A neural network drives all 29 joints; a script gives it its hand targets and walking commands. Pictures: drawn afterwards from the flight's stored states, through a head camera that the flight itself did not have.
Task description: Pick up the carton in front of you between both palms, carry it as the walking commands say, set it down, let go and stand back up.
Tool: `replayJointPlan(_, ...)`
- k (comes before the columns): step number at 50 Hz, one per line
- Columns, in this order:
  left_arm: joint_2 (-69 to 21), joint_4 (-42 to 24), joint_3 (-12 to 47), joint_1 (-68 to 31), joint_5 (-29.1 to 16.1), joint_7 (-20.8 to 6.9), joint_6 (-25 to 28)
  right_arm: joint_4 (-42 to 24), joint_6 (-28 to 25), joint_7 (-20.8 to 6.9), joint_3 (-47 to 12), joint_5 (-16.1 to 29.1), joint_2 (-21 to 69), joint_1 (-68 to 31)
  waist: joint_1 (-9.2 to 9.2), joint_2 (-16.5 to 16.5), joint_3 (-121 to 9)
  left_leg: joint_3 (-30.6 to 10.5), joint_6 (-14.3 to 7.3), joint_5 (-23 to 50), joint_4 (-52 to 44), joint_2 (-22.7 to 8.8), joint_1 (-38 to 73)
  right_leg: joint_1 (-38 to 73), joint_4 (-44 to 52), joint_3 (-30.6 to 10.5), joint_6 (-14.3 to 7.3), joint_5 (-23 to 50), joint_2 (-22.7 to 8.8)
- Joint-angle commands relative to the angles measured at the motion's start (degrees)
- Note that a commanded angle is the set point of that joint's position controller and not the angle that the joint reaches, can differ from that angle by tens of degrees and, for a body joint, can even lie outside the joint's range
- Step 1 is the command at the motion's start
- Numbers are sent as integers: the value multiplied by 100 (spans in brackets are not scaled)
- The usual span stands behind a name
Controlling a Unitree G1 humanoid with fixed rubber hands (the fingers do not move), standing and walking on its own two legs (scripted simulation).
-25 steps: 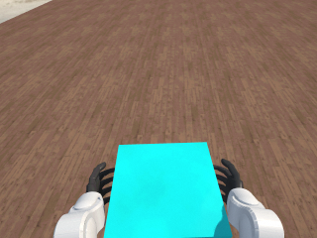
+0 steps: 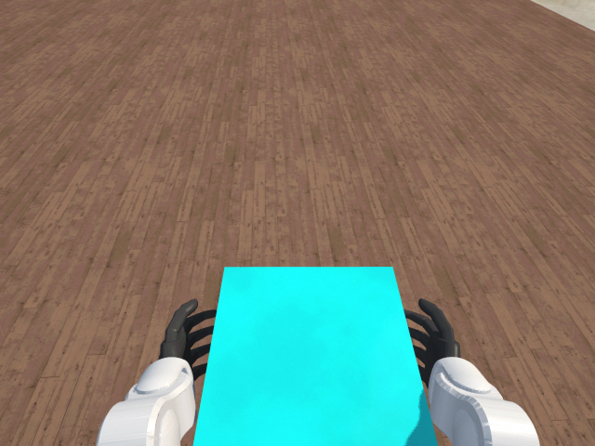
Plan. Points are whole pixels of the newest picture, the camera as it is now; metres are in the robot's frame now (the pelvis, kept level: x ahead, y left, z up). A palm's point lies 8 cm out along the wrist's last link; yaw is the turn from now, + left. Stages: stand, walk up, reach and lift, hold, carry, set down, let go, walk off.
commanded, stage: carry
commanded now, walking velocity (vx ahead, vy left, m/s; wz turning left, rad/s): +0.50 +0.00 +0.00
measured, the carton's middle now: (308, 389) +0.23 -0.01 +0.00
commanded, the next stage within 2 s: none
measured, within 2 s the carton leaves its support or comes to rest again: neither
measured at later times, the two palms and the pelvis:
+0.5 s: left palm (217, 213) +0.48 +0.13 +0.08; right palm (396, 206) +0.50 -0.17 +0.07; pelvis +0.26 -0.04 -0.01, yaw +3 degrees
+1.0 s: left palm (214, 187) +0.54 +0.14 +0.07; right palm (380, 182) +0.56 -0.16 +0.07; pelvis +0.33 -0.02 -0.01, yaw +3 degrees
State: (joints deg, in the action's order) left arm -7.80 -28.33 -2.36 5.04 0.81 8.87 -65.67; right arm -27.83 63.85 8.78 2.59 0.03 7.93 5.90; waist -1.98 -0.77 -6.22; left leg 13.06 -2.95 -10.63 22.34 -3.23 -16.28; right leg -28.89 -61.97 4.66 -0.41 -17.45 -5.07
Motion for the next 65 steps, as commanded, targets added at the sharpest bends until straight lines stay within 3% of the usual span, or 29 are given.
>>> replayJointPlan(1, -4235, -742, 3235, -1942, -807, -198, 381, -943, -217, -393, -3406, 1173, 4103, -2188, 116, 790, -803, -1405, -400, -112, -1610, -1430, 1432, -740, 1202, 41, 87, 758, -197)
replayJointPlan(2, -4166, -804, 3234, -1891, -791, -172, 386, -963, -211, -395, -3408, 1191, 4024, -2119, 121, 809, -704, -1207, -387, 70, -1619, -1345, 1496, -761, 1625, 122, 128, 964, -184)
replayJointPlan(5, -3871, -948, 3232, -1820, -809, -97, 340, -1010, -175, -340, -3319, 1147, 3753, -1933, 128, 961, -524, -495, -242, 2180, -1175, -1063, 1643, -414, 2635, 565, 176, 1264, 79)
replayJointPlan(7, -3623, -1017, 3242, -1812, -874, -60, 275, -978, -128, -255, -3204, 1053, 3525, -1702, 93, 1062, -486, -263, -122, 3111, -891, -997, 1718, -113, 2980, 746, 169, 1627, 256)
replayJointPlan(9, -3364, -1012, 3209, -1723, -932, -36, 190, -950, -58, -156, -3087, 944, 3316, -1576, 115, 1124, -491, -78, 10, 3187, -396, -921, 1669, 453, 3350, 901, 147, 1979, 351)
replayJointPlan(11, -3185, -983, 3140, -1663, -939, -15, 116, -940, 28, -80, -3015, 859, 3127, -1584, 227, 761, -692, 222, 387, 3184, 727, -647, 1301, 1774, 4243, 1060, 122, 2920, 475)
replayJointPlan(12, -3098, -985, 3095, -1726, -929, -6, 66, -904, 84, -47, -2987, 822, 3016, -1549, 225, 400, -974, 123, 596, 2234, 1337, -516, 700, 2767, 4011, 633, 44, 4063, -46)
replayJointPlan(13, -2973, -966, 3007, -1704, -943, 1, 32, -973, 146, -15, -3007, 840, 2947, -1667, 282, -581, -1304, -16, 784, 176, 2333, -217, -302, 3820, 3651, -615, -281, 6277, -1116)
replayJointPlan(14, -3010, -961, 2975, -1677, -1005, 2, 28, -1088, 181, -2, -3145, 951, 3040, -1786, 323, -1318, -1704, -498, 823, -2122, 3164, 136, -692, 4134, 3750, -1509, -1029, 7028, -1907)
replayJointPlan(15, -3263, -954, 2947, -1575, -1119, -48, 50, -1265, 180, -33, -3296, 1055, 3235, -1892, 299, -1064, -1967, -789, 685, -2313, 3299, 5, -753, 4105, 3948, -1477, -1168, 6186, -1875)
replayJointPlan(17, -3824, -1027, 3073, -1757, -1209, -193, 139, -1237, 97, -126, -3391, 1105, 3857, -2080, 262, -818, -1958, -1061, 479, -2327, 2339, -174, -554, 3514, 4305, -923, -868, 4731, -1520)
replayJointPlan(19, -4092, -1011, 3133, -1867, -1201, -318, 234, -1147, -1, -201, -3420, 1025, 4200, -2171, 252, -870, -1780, -885, 459, -1968, 1237, -76, -106, 3024, 4555, -451, -604, 3553, -1171)
replayJointPlan(21, -4168, -1057, 3247, -1970, -1218, -389, 290, -1062, -75, -239, -3404, 946, 4262, -2117, 214, -688, -1731, -674, 431, -1193, 433, -56, 328, 2810, 4478, -248, -515, 2559, -1044)
replayJointPlan(23, -4063, -1069, 3315, -2036, -1180, -418, 301, -998, -88, -264, -3358, 897, 4173, -2025, 166, -427, -1536, -648, 455, 88, -157, -226, 906, 2247, 4286, 36, -345, 1863, -843)
replayJointPlan(25, -3964, -1089, 3339, -2139, -1150, -406, 262, -1016, -59, -271, -3349, 880, 4063, -2085, 189, 7, -1228, -927, 408, 564, -194, -636, 815, 1942, 3999, 285, -139, 1524, -608)
replayJointPlan(26, -3893, -1117, 3347, -2230, -1166, -394, 223, -1050, -30, -253, -3341, 850, 3970, -2167, 233, 100, -1087, -932, 398, 953, 73, -716, 593, 1986, 3961, 284, -89, 1817, -515)
replayJointPlan(28, -3720, -885, 3247, -1996, -1129, -347, 133, -973, 59, -217, -3270, 854, 3738, -2094, 189, 124, -1168, -885, 418, 1651, 334, -734, 722, 2106, 3586, 211, -101, 3076, -549)
replayJointPlan(30, -3530, -786, 3149, -1879, -1030, -265, 64, -756, 121, -179, -3154, 802, 3552, -1850, 179, 208, -1215, -903, 420, 2320, 404, -698, 672, 2259, 3260, 233, -99, 3592, -535)
replayJointPlan(34, -3405, -626, 2988, -1870, -888, -127, -16, -612, 186, -130, -3034, 840, 3400, -1903, 183, 314, -1190, -891, 417, 3085, 570, -656, 750, 2124, 3023, 293, -81, 3815, -437)
replayJointPlan(37, -3571, -662, 2981, -2044, -910, -113, -3, -667, 168, -149, -3075, 945, 3561, -2107, 188, 302, -1187, -887, 408, 3241, 614, -647, 773, 2093, 2966, 298, -62, 3721, -398)
replayJointPlan(44, -3856, -837, 3124, -2190, -1030, -183, 109, -852, 55, -190, -3211, 1015, 3836, -2245, 179, 127, -1383, -846, 383, 2807, 695, -582, 865, 2245, 2950, 181, -110, 3914, -425)
replayJointPlan(50, -3666, -722, 3125, -2049, -982, -206, 105, -750, 61, -171, -3167, 867, 3631, -2042, 177, 141, -1285, -854, 356, 2448, 640, -614, 891, 2103, 3013, 136, -117, 3369, -434)
replayJointPlan(56, -3305, -205, 3099, -2253, -838, -382, 155, -295, 7, -342, -3140, 691, 3295, -2256, 168, 131, -908, -890, 329, 1682, 407, -618, 690, 1964, 3270, 66, -96, 2759, -464)
replayJointPlan(65, -3155, 683, 2795, -2797, -591, -777, 727, 662, -559, -752, -2905, 499, 3191, -2935, 188, 81, -790, -919, 274, 534, 103, -604, 500, 1960, 3596, -33, -110, 1904, -489)
